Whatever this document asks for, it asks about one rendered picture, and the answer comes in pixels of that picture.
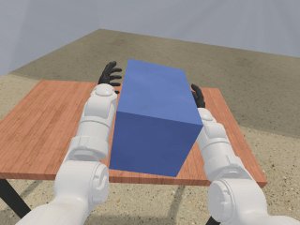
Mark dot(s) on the right robot upper arm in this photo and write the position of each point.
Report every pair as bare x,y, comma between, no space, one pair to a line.
239,201

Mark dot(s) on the robot left hand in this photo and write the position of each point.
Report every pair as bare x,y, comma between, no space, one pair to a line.
106,76

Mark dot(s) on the table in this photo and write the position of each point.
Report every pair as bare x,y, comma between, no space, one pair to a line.
36,134

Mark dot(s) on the left robot upper arm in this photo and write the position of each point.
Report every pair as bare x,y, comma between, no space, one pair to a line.
79,187

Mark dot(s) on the right robot forearm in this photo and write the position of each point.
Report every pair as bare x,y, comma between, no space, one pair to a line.
220,161

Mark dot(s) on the left robot forearm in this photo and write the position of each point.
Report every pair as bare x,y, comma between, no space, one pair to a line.
91,142

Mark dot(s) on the robot right hand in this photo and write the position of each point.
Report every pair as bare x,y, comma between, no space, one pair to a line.
198,96

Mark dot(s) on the carton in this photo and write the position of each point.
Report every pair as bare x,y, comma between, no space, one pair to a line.
157,120

